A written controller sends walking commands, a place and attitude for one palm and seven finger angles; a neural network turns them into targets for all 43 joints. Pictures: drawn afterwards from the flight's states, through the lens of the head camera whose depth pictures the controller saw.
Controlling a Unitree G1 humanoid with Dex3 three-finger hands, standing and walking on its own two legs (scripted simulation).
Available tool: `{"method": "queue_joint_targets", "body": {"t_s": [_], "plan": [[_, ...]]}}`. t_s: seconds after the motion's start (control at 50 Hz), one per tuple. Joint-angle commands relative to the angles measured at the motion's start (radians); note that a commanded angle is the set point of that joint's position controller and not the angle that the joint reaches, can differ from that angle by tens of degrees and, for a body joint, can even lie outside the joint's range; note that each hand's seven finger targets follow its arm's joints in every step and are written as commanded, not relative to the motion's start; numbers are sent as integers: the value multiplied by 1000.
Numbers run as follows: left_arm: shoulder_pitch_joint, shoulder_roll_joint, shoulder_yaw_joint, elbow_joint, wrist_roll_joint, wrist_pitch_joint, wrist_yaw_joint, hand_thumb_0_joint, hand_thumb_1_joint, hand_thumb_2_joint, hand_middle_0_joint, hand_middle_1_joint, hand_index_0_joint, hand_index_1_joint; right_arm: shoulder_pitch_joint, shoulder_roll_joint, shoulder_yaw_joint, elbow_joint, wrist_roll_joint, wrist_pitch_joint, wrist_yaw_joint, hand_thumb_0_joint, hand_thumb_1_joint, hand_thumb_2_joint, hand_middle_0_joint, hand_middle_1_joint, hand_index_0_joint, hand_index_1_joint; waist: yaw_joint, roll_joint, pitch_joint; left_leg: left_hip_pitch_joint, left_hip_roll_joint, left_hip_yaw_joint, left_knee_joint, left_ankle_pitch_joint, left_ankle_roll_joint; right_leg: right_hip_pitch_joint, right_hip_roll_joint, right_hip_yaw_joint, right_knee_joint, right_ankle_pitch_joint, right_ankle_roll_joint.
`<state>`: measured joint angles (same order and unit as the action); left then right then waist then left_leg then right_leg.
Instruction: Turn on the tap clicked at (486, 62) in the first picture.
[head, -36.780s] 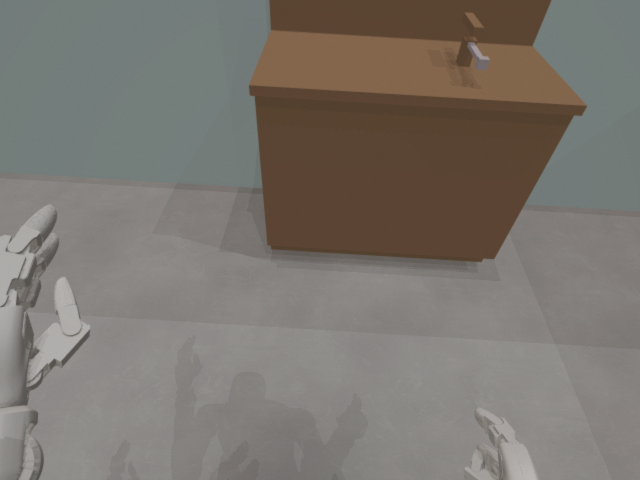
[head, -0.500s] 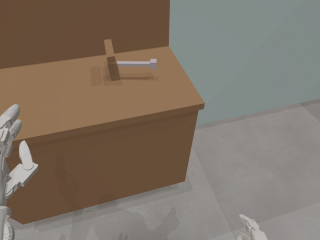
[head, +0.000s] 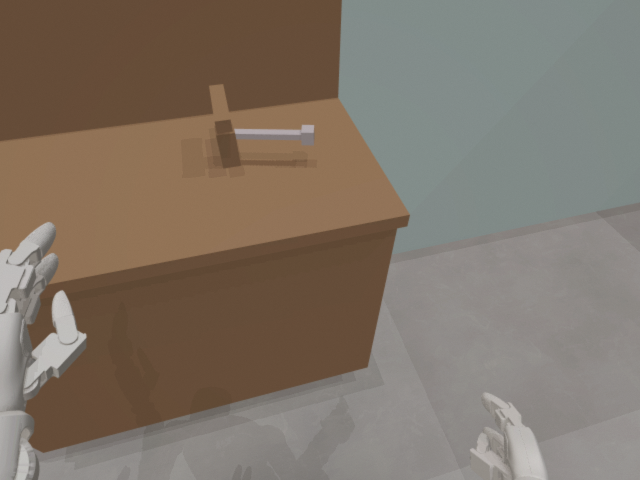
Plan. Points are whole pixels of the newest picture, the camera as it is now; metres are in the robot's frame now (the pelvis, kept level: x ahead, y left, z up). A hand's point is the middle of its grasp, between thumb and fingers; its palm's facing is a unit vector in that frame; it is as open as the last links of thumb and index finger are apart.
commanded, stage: stand and check the lever's angle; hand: left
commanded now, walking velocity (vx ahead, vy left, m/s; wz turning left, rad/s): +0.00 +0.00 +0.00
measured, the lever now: (307, 135) +0.70 +0.08 +0.06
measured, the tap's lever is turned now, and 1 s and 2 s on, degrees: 74 74 74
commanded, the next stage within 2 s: stand and wait in 0.08 s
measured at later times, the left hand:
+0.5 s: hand (41, 366) +0.18 +0.26 +0.15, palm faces +0.41 -0.83 -0.38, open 7.4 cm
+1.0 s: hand (43, 352) +0.19 +0.27 +0.15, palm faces +0.41 -0.84 -0.37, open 7.4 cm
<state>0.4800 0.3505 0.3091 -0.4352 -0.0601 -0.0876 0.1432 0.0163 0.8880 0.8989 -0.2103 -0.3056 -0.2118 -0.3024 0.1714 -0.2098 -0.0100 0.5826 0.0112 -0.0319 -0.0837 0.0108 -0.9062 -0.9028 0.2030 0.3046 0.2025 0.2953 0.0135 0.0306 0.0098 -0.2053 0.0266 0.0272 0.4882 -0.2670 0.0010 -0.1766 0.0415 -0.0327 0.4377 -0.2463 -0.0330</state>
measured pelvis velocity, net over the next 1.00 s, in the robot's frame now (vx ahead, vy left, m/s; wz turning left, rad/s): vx -0.02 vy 0.02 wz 0.01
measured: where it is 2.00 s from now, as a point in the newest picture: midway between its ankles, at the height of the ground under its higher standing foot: outside the picture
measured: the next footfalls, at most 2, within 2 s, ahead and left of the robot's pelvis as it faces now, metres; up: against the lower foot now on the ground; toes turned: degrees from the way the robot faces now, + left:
none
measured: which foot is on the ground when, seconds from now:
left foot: down 0.00-1.00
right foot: down 0.00-1.00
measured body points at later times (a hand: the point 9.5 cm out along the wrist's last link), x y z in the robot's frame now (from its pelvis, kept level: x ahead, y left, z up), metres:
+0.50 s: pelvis -0.03 +0.02 +0.00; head -0.03 +0.02 +0.45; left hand +0.15 +0.31 +0.17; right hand +0.14 -0.22 -0.08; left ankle +0.00 +0.12 -0.74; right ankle -0.01 -0.10 -0.74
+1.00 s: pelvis -0.02 +0.02 +0.00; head -0.02 +0.02 +0.45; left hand +0.16 +0.31 +0.17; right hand +0.16 -0.21 -0.07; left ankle +0.00 +0.12 -0.74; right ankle -0.01 -0.10 -0.74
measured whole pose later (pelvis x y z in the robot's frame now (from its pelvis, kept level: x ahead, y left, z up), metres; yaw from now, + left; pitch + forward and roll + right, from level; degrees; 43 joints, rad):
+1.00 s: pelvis -0.02 +0.02 +0.00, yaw +0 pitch -1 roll -1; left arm 0.45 0.34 0.31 -0.45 -0.04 -0.11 0.16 0.02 0.89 0.90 -0.21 -0.31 -0.21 -0.30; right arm 0.18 -0.20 0.00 0.60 0.00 -0.06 -0.08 0.01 -0.91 -0.90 0.20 0.30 0.20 0.30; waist 0.02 0.02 0.02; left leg -0.23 0.00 0.03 0.45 -0.21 0.03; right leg -0.19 0.02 -0.03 0.38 -0.18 0.00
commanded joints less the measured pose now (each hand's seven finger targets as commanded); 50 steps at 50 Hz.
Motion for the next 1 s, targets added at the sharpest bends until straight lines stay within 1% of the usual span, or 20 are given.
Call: {"method": "queue_joint_targets", "body": {"t_s": [0.0, 0.02, 0.08, 0.1, 0.16, 0.2, 0.24, 0.3, 0.34, 0.46, 0.5, 0.54, 0.6, 0.66, 0.7, 0.76, 0.8, 0.82, 0.92, 0.98], "plan": [[-134, 197, 117, -264, 3, -73, 24, 0, 900, 900, -200, -300, -200, -300, -114, -114, -37, -154, -7, -62, -13, 0, -900, -900, 200, 300, 200, 300, 1, 36, -111, 28, 45, -74, -68, 237, 25, 34, -97, 116, -80, 236, 19], [-121, 175, 100, -248, 2, -73, 24, 0, 900, 900, -200, -300, -200, -300, -106, -107, -34, -148, -8, -63, -13, 0, -900, -900, 200, 300, 200, 300, 0, 22, -105, 18, 43, -76, -68, 214, 26, 38, -100, 118, -90, 218, 18], [-101, 169, 102, -225, 4, -74, 27, 0, 900, 900, -200, -300, -200, -300, -103, -109, -37, -140, -9, -66, -9, 0, -900, -900, 200, 300, 200, 300, 1, 2, -92, 6, 32, -73, -73, 141, 24, 22, -103, 127, -123, 144, 15], [-94, 184, 118, -222, 4, -74, 28, 0, 900, 900, -200, -300, -200, -300, -104, -115, -40, -143, -11, -67, -8, 0, -900, -900, 200, 300, 200, 300, 1, 14, -83, 1, 28, -75, -78, 124, 22, 10, -104, 132, -135, 118, 13], [-63, 161, 107, -195, 3, -76, 27, 0, 900, 900, -200, -300, -200, -300, -98, -110, -38, -138, -10, -64, -6, 0, -900, -900, 200, 300, 200, 300, 0, 6, -80, -18, 32, -79, -95, 84, 22, 12, -99, 121, -143, 70, 15], [-67, 180, 124, -195, 5, -79, 29, 0, 900, 900, -200, -300, -200, -300, -105, -114, -40, -140, -13, -65, -8, 0, -900, -900, 200, 300, 200, 300, 0, 13, -72, -22, 31, -85, -110, 48, 23, -5, -93, 118, -155, 32, 16], [-79, 167, 110, -213, 7, -83, 28, 0, 900, 900, -200, -300, -200, -300, -102, -112, -36, -140, -11, -68, -7, 0, -900, -900, 200, 300, 200, 300, 0, 7, -76, -26, 38, -93, -129, 31, 25, 4, -83, 102, -142, 29, 19], [-93, 180, 118, -227, 11, -88, 30, 0, 900, 900, -200, -300, -200, -300, -107, -117, -37, -140, -14, -76, -11, 0, -900, -900, 200, 300, 200, 300, 0, 49, -71, -41, 42, -102, -160, -15, 27, 4, -70, 91, -135, 13, 23], [-91, 164, 105, -224, 14, -90, 31, 0, 900, 900, -200, -300, -200, -300, -101, -112, -34, -136, -14, -81, -12, 0, -900, -900, 200, 300, 200, 300, 1, 27, -75, -50, 47, -108, -171, -34, 30, 18, -64, 84, -124, 23, 25], [-102, 155, 100, -219, 20, -95, 33, 0, 900, 900, -200, -300, -200, -300, -99, -113, -34, -129, -16, -91, -12, 0, -900, -900, 200, 300, 200, 300, 1, 38, -74, -70, 48, -115, -185, -63, 30, 32, -58, 78, -112, 35, 27], [-103, 171, 118, -219, 23, -95, 34, 0, 900, 900, -200, -300, -200, -300, -98, -117, -38, -129, -19, -92, -11, 0, -900, -900, 200, 300, 200, 300, 2, 39, -85, -72, 44, -114, -179, -47, 28, 43, -61, 81, -112, 49, 24], [-99, 153, 103, -219, 21, -95, 32, 0, 900, 900, -200, -300, -200, -300, -98, -111, -35, -128, -16, -92, -9, 0, -900, -900, 200, 300, 200, 300, 2, 19, -91, -64, 44, -109, -170, -22, 27, 46, -62, 79, -106, 71, 25], [-102, 164, 112, -228, 20, -94, 32, 0, 900, 900, -200, -300, -200, -300, -99, -117, -38, -129, -19, -93, -8, 0, -900, -900, 200, 300, 200, 300, 0, 43, -96, -51, 41, -105, -163, 23, 22, 42, -64, 78, -101, 97, 23], [-92, 146, 97, -224, 17, -92, 30, 0, 900, 900, -200, -300, -200, -300, -100, -109, -34, -131, -16, -91, -7, 0, -900, -900, 200, 300, 200, 300, 2, 33, -97, -51, 45, -101, -157, 48, 22, 51, -65, 74, -94, 124, 26], [-108, 166, 114, -238, 19, -91, 32, 0, 900, 900, -200, -300, -200, -300, -104, -114, -37, -131, -18, -91, -7, 0, -900, -900, 200, 300, 200, 300, 1, 44, -105, -45, 40, -98, -152, 54, 20, 52, -66, 80, -96, 127, 23], [-85, 149, 103, -217, 15, -88, 30, 0, 900, 900, -200, -300, -200, -300, -100, -106, -34, -131, -15, -88, -5, 0, -900, -900, 200, 300, 200, 300, 3, 15, -109, -37, 41, -94, -143, 74, 20, 55, -68, 81, -99, 144, 24], [-106, 167, 115, -237, 16, -89, 30, 0, 900, 900, -200, -300, -200, -300, -105, -113, -37, -134, -18, -87, -7, 0, -900, -900, 200, 300, 200, 300, 2, 35, -110, -31, 38, -94, -142, 91, 17, 50, -69, 82, -97, 147, 22], [-103, 148, 99, -235, 15, -89, 29, 0, 900, 900, -200, -300, -200, -300, -102, -108, -33, -134, -16, -87, -6, 0, -900, -900, 200, 300, 200, 300, 1, 36, -103, -36, 43, -97, -146, 101, 17, 53, -66, 75, -91, 149, 24], [-104, 153, 100, -251, 15, -91, 30, 0, 900, 900, -200, -300, -200, -300, -104, -108, -33, -138, -16, -86, -6, 0, -900, -900, 200, 300, 200, 300, 2, 59, -119, -26, 47, -100, -147, 133, 17, 67, -63, 68, -79, 168, 25], [-79, 153, 106, -227, 12, -85, 30, 0, 900, 900, -200, -300, -200, -300, -101, -109, -35, -139, -14, -82, -5, 0, -900, -900, 200, 300, 200, 300, 4, 25, -118, -28, 43, -89, -134, 143, 18, 69, -66, 71, -88, 182, 27]]}}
